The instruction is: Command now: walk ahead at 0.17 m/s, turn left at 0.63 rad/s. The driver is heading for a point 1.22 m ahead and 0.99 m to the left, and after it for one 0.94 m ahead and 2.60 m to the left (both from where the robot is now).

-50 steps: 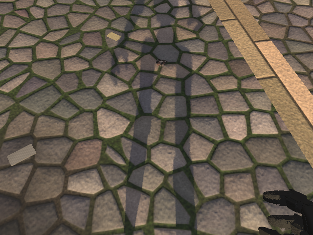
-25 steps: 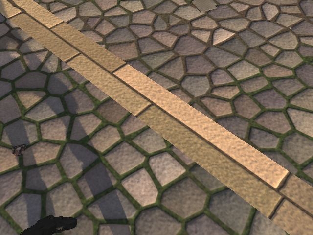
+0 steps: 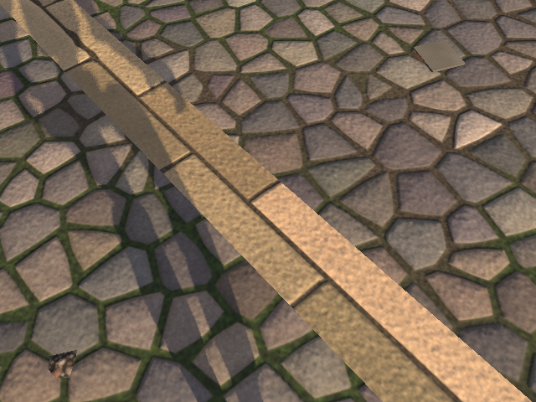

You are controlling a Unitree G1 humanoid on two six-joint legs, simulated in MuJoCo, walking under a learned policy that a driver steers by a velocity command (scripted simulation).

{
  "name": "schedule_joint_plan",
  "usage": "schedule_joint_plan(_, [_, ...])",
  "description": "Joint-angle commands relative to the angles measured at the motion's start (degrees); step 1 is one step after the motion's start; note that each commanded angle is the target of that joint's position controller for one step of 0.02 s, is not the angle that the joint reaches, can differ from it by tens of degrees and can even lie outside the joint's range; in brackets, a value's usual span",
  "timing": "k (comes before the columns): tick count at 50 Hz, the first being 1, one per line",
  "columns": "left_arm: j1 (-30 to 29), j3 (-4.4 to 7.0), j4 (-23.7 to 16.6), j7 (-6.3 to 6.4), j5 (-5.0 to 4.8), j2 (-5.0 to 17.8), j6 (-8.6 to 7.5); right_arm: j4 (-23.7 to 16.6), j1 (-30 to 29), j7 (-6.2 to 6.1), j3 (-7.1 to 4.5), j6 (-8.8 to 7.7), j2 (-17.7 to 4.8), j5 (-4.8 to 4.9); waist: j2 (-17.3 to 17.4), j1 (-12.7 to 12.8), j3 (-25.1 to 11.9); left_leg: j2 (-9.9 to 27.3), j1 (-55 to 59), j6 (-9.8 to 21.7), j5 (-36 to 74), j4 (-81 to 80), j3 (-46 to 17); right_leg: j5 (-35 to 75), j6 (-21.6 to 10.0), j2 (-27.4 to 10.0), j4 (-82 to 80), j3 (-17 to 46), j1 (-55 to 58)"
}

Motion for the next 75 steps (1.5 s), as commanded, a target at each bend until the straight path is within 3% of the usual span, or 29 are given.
schedule_joint_plan(1, [5.7,2.41,-4.8,0.96,0.51,7.7,0.45,-5.8,-0.2,-0.83,-2.53,0.49,-7.7,0.15,-3.2,3.5,-8.3,15.5,9.0,10.8,10.3,-11.7,-25.1,1.3,0.1,-3.2,-8.2,1.9,-8.1])
schedule_joint_plan(4, [2.4,1.59,-5.8,2.03,0.49,4.6,0.32,-5.2,1.4,-2.0,-3.42,1.55,-9.3,0.63,-1.0,3.4,-12.4,12.9,6.2,9.1,25.0,-8.1,-21.4,4.6,2.5,-1.3,-23.9,0.1,-3.8])
schedule_joint_plan(6, [0.3,1.78,-6.0,2.12,-0.18,5.1,0.87,-5.6,1.5,-3.12,-4.22,3.14,-10.8,1.53,1.1,3.1,-16.2,12.2,7.6,6.8,17.5,-6.9,-22.6,10.6,3.3,-0.4,-28.5,1.4,-2.4])
schedule_joint_plan(10, [-7.3,2.23,-7.5,1.49,-0.9,5.6,1.07,-7.0,1.3,-4.63,-4.73,5.72,-10.5,2.19,6.0,0.4,-12.8,9.7,6.8,2.9,-9.4,-8.5,-27.1,15.2,2.9,0.7,-38.7,3.0,-1.0])
schedule_joint_plan(14, [-7.3,3.59,-6.8,0.47,-1.62,7.2,-0.89,-8.1,2.1,-4.62,-5.16,6.41,-9.0,1.74,9.8,0.2,-11.1,9.2,10.4,1.2,-11.5,-5.1,-32.6,15.9,1.2,0.0,-53.7,4.3,6.0])
schedule_joint_plan(15, [-5.0,4.13,-5.8,0.3,-1.71,7.9,-1.32,-8.5,1.7,-4.41,-4.93,6.43,-8.0,2.1,8.7,1.5,-11.2,7.3,9.0,-0.3,-14.3,-1.6,-31.6,21.4,-0.3,-2.5,-61.0,3.9,11.5])
schedule_joint_plan(16, [-4.9,4.64,-5.9,0.5,-0.99,9.8,-1.13,-7.9,5.9,-4.1,-4.04,6.58,-4.6,2.03,1.5,-0.6,-14.6,3.4,4.4,-2.6,-29.6,8.6,-26.1,23.8,-4.6,-12.3,-62.9,10.1,20.3])
schedule_joint_plan(17, [-6.6,5.17,-7.0,0.87,1.08,13.2,-0.03,-9.0,8.3,-3.79,-3.76,6.46,-3.9,2.23,-12.6,-3.3,-14.5,-3.4,-6.3,-5.5,-37.8,20.7,-13.7,32.0,-13.0,-23.7,-62.6,22.6,24.5])
schedule_joint_plan(18, [-5.6,5.21,-7.0,0.87,2.14,10.7,0.19,-9.5,8.0,-3.06,-5.11,5.57,-9.6,1.54,-16.2,-2.6,-15.2,1.7,-9.8,-8.2,-34.1,33.1,-11.1,29.3,-17.5,-28.2,-64.2,28.1,21.4])
schedule_joint_plan(19, [-8.3,4.45,-8.2,1.21,1.47,7.5,0.4,-8.1,7.7,-2.82,-6.04,5.66,-12.7,1.94,-12.3,-2.2,-12.5,4.4,-10.4,-9.5,-29.2,37.7,-9.4,24.5,-16.4,-24.7,-63.9,21.5,19.2])
schedule_joint_plan(23, [-9.9,3.61,-8.7,2.71,0.21,5.9,2.01,-7.2,8.1,-2.99,-4.97,7.19,-8.5,1.83,-7.7,-1.2,-7.0,7.8,-12.4,-11.9,-19.7,47.5,-2.3,24.4,-12.9,-16.6,-64.0,5.2,13.9])
schedule_joint_plan(32, [-5.9,6.1,-6.2,1.86,0.22,10.5,2.51,-10.7,1.1,-1.7,-3.46,6.77,-4.9,1.67,-10.8,2.5,-10.1,14.8,-6.4,-11.9,-17.8,27.8,2.6,28.9,-15.4,-21.8,-64.4,-5.3,20.1])
schedule_joint_plan(37, [-6.2,7.8,-5.4,0.11,-2.85,13.6,0.4,-8.0,4.7,0.18,-4.51,6.87,-6.8,2.53,-12.2,-0.1,-9.9,14.0,6.8,-4.8,-22.2,15.6,7.5,-5.4,-10.9,-24.7,-70.7,-5.7,14.3])
schedule_joint_plan(40, [-9.1,7.18,-5.0,-0.31,-2.58,9.6,0.32,1.4,19.0,-0.08,-5.31,6.33,-6.0,3.0,-2.4,-6.6,-8.1,8.9,24.9,-0.1,-20.8,1.7,12.8,-10.6,-6.2,-18.9,-55.7,-15.5,5.1])
schedule_joint_plan(41, [-11.4,6.07,-6.0,-0.88,-1.93,5.7,0.2,4.0,26.8,-0.63,-6.44,5.61,-8.6,3.05,9.8,-10.1,-4.8,14.7,35.7,4.7,-26.7,-3.3,-1.1,-8.8,-3.0,-13.9,-31.2,-20.0,-11.1])
schedule_joint_plan(42, [-13.3,4.36,-10.5,-1.51,-1.0,0.3,-1.19,1.0,25.3,-0.45,-6.28,3.24,-14.9,2.22,20.3,-5.8,-1.1,26.2,39.2,13.1,-31.9,-7.0,-32.7,-12.9,-1.1,-5.4,-11.2,-13.9,-35.6])
schedule_joint_plan(43, [-19.0,4.5,-13.6,-2.27,-2.65,4.1,-3.57,-2.2,21.1,0.36,-5.97,0.77,-13.1,1.44,12.1,-7.5,-1.8,30.9,37.6,17.1,-41.6,-17.9,-44.0,-6.4,-2.6,-5.9,-8.7,-3.1,-42.0])
schedule_joint_plan(44, [-18.9,4.08,-12.6,-3.04,4.69,6.0,-2.25,-2.5,16.4,-0.6,-5.59,2.93,-13.3,-2.28,7.2,-6.2,-0.1,29.7,32.7,13.2,-44.8,-20.2,-38.5,0.4,-1.6,-9.4,-9.3,-4.9,-41.6])
schedule_joint_plan(48, [-10.1,4.48,-7.3,-4.88,3.07,8.6,0.16,-1.3,13.6,-0.8,-3.04,1.37,-8.1,-0.85,4.9,-1.1,0.7,18.6,21.6,8.2,-24.5,-22.3,-18.9,15.7,1.5,-9.8,-20.7,-8.3,-22.3])
schedule_joint_plan(56, [-18.9,2.34,-9.7,-5.32,0.98,5.9,0.62,5.8,20.1,-1.23,-2.85,-1.2,-8.9,-0.12,5.6,-4.1,3.1,20.9,30.5,5.2,1.9,-25.2,-8.8,23.5,-5.2,-7.4,-44.4,-13.1,-13.7])
schedule_joint_plan(58, [-14.0,2.67,-8.6,-4.33,0.76,6.6,0.9,7.2,18.7,-1.46,-2.78,-1.48,-10.0,-0.67,6.0,-0.8,0.3,21.0,32.3,3.2,28.3,-19.4,-3.5,18.7,-9.0,-3.8,-46.0,-15.8,-4.4])
schedule_joint_plan(60, [5.5,4.08,-2.9,-2.82,0.02,8.7,1.01,8.1,16.9,-2.16,-3.39,-0.72,-11.9,-2.16,6.7,8.6,-9.9,20.9,32.1,1.8,55.1,2.5,1.1,11.9,-11.5,1.9,-43.4,-17.4,14.0])
schedule_joint_plan(61, [18.6,5.12,1.0,-2.01,0.11,10.9,0.91,7.4,14.3,-2.63,-3.26,-0.46,-11.6,-2.51,2.9,14.9,-15.0,19.0,21.3,0.8,48.9,21.0,3.2,8.4,-12.7,0.0,-44.1,-12.9,30.2])
schedule_joint_plan(62, [24.4,7.14,2.4,-1.49,0.9,17.8,0.67,4.6,15.9,-1.69,-1.55,-0.96,-5.2,-1.05,-13.4,13.7,-19.9,9.5,1.7,-1.9,17.7,48.0,4.4,-17.5,-19.1,-12.6,-51.7,14.1,42.7])
schedule_joint_plan(63, [18.8,6.26,2.9,-2.4,0.09,15.8,0.58,3.5,16.0,-0.57,-0.52,-2.38,-2.7,-2.12,-19.6,7.2,-19.3,2.6,-11.5,-1.7,-20.3,55.1,-2.7,-29.1,-21.5,-19.4,-68.4,45.7,42.3])
schedule_joint_plan(64, [10.5,5.93,1.1,-2.85,0.19,13.2,0.45,1.8,10.1,-0.64,-0.45,-2.92,-4.8,-2.14,-13.0,5.5,-9.8,6.3,-17.4,-0.9,-16.7,57.7,-5.7,-24.7,-21.6,-19.9,-69.6,44.3,36.0])
schedule_joint_plan(66, [10.7,5.41,2.4,-2.6,0.0,10.2,-0.18,1.0,5.4,-0.44,0.04,-3.62,-5.8,-2.82,-0.8,3.5,-5.1,11.6,-12.4,-1.2,-12.9,48.8,-5.1,-10.4,-20.0,-16.7,-69.7,30.7,22.6])
schedule_joint_plan(70, [10.9,4.3,4.2,-1.97,-0.42,8.6,-1.79,-1.7,2.0,-0.21,1.61,-0.47,-3.5,-4.31,-4.0,-0.9,0.6,14.9,-9.3,-6.0,-15.8,36.4,-2.8,-2.0,-20.7,-10.4,-73.2,19.5,7.7])
schedule_joint_plan(75, [13.4,5.67,3.5,-2.0,-1.11,10.7,-2.61,-7.2,-13.9,1.08,3.33,-0.77,-1.7,-2.15,-3.1,4.2,3.1,12.7,-1.8,-9.7,3.7,11.2,2.0,13.1,-17.3,-6.4,-77.2,13.9,2.6])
